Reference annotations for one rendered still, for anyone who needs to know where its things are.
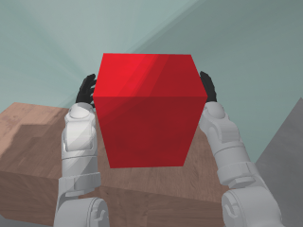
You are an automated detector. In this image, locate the robot right hand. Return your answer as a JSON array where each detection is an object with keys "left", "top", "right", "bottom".
[{"left": 200, "top": 71, "right": 217, "bottom": 103}]

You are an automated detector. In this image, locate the robot right upper arm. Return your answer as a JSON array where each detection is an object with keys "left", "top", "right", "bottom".
[{"left": 222, "top": 186, "right": 285, "bottom": 227}]

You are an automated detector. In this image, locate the robot left upper arm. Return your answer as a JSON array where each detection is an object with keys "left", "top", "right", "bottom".
[{"left": 54, "top": 197, "right": 110, "bottom": 227}]

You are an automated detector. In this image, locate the right robot forearm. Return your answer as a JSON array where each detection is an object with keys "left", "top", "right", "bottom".
[{"left": 199, "top": 101, "right": 282, "bottom": 222}]

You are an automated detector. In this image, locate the robot left hand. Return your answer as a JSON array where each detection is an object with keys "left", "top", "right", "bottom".
[{"left": 75, "top": 74, "right": 97, "bottom": 109}]

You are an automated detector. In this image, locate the carton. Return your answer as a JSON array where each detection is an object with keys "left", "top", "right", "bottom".
[{"left": 93, "top": 53, "right": 208, "bottom": 168}]

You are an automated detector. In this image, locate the pedestal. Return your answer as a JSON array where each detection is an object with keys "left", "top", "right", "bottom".
[{"left": 0, "top": 102, "right": 236, "bottom": 227}]

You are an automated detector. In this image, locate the left robot forearm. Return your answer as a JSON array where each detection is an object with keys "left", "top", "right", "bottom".
[{"left": 53, "top": 102, "right": 101, "bottom": 227}]

